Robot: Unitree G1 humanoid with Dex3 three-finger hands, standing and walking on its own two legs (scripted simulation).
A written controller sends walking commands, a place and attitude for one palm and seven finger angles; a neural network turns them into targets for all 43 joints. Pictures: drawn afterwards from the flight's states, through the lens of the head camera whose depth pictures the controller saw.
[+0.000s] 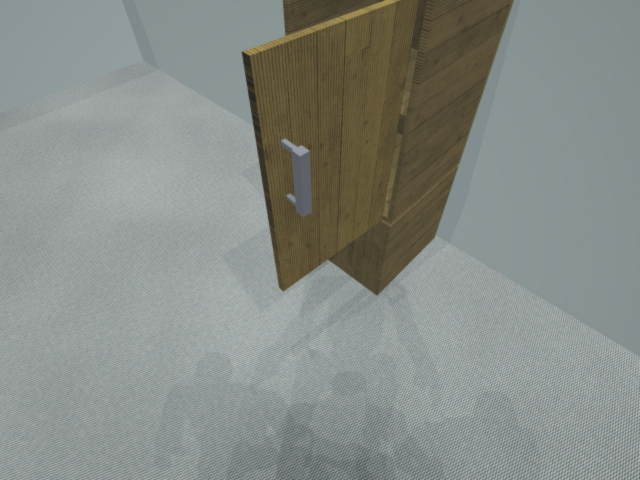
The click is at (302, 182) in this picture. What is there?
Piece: cupboard door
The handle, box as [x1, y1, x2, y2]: [281, 139, 311, 216]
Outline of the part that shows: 281,140 281,145 292,153 295,196 294,197 289,193 286,195 286,198 296,207 296,211 302,216 304,216 311,211 309,151 301,145 297,147 286,139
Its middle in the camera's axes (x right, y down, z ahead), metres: -0.05 -0.11 +0.71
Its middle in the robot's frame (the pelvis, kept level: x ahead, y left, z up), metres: +0.61 +0.08 +0.01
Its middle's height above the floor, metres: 0.79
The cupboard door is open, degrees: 85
